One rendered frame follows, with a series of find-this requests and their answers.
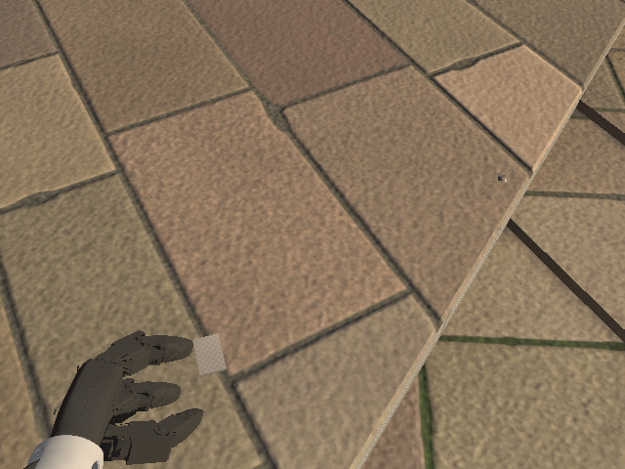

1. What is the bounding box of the robot left forearm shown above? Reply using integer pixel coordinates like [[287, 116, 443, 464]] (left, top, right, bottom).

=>
[[23, 435, 104, 469]]

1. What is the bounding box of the robot left hand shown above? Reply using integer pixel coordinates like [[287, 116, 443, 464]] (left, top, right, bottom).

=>
[[51, 330, 204, 465]]

